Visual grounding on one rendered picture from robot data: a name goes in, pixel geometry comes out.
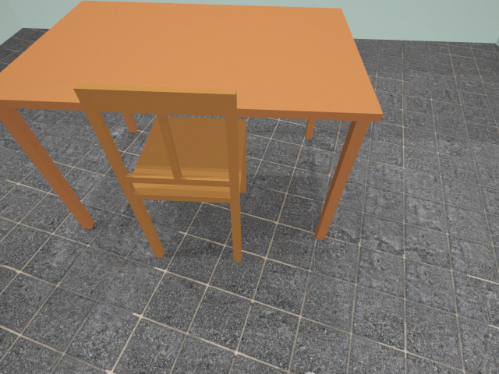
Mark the chair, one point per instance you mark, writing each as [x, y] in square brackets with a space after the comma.
[184, 159]

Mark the table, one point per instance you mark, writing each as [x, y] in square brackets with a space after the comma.
[283, 62]

